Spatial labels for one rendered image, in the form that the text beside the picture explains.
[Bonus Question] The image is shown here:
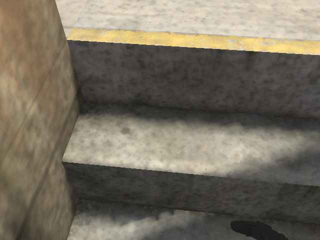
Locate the right robot hand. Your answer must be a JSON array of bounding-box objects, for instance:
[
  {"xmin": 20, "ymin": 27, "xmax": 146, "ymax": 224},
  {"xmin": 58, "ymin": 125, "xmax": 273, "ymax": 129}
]
[{"xmin": 230, "ymin": 220, "xmax": 288, "ymax": 240}]

